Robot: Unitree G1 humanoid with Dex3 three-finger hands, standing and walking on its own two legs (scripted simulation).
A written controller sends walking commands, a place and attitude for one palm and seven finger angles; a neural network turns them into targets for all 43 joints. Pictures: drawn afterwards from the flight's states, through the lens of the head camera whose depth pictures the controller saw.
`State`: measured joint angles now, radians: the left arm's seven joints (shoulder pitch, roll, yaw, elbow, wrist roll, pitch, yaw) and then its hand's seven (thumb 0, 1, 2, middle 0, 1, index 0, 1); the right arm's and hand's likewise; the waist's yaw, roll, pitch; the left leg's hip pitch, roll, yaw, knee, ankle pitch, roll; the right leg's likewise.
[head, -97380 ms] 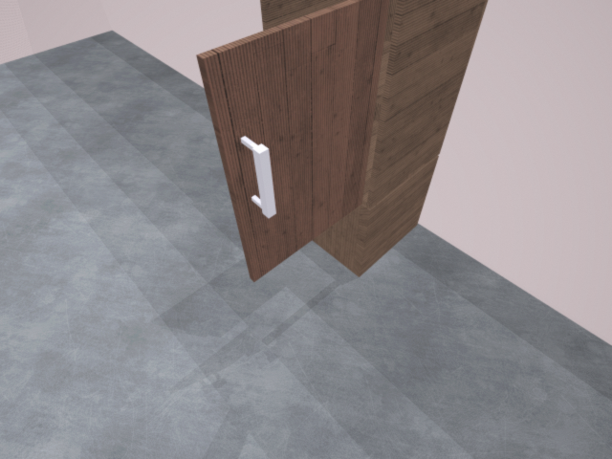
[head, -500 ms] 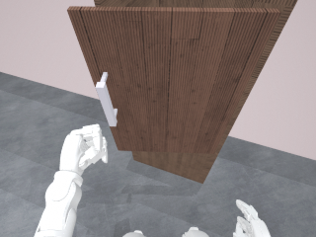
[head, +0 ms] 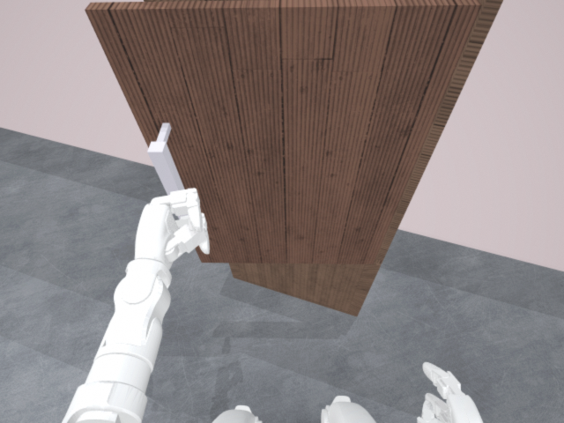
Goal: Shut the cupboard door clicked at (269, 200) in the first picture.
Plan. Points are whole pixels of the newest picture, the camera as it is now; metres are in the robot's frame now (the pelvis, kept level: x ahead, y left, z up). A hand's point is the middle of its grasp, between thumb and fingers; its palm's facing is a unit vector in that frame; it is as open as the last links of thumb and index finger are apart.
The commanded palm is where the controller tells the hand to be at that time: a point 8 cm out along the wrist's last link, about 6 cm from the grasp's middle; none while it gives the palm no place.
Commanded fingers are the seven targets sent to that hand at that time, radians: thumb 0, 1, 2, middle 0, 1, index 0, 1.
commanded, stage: bring the fist close to the handle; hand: left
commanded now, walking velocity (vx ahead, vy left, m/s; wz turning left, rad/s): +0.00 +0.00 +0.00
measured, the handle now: (176, 175) +0.47 +0.19 +0.07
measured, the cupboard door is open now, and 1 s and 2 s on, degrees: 18 13 4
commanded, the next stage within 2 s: push the door shut along its arc in 0.38 s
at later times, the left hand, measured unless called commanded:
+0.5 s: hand (192, 225) +0.36 +0.14 +0.08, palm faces -0.03 -1.00 -0.02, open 3.1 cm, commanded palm +0.34 +0.20 +0.07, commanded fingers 0.00 0.90 0.90 -1.30 -1.50 -1.30 -1.50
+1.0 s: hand (194, 197) +0.42 +0.15 +0.07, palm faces -0.13 -0.99 +0.01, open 3.1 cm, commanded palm +0.41 +0.19 +0.07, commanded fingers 0.00 0.90 0.90 -1.30 -1.50 -1.30 -1.50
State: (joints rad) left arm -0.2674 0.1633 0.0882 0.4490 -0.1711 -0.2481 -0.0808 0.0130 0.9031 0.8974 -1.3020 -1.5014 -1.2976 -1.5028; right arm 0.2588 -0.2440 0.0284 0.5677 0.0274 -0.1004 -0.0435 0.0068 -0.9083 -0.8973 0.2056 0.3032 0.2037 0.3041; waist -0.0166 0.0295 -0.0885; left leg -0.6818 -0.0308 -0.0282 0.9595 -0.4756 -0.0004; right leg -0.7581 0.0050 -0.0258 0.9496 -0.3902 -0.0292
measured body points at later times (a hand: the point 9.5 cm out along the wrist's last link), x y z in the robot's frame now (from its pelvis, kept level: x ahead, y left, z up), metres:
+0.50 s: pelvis -0.01 +0.00 +0.00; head +0.05 -0.02 +0.45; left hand +0.36 +0.20 +0.08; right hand +0.13 -0.25 -0.11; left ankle +0.00 +0.12 -0.68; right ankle +0.04 -0.10 -0.68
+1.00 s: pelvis -0.01 +0.02 -0.01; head +0.06 +0.01 +0.43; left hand +0.42 +0.20 +0.07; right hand +0.08 -0.24 -0.13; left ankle +0.00 +0.12 -0.68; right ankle +0.04 -0.10 -0.68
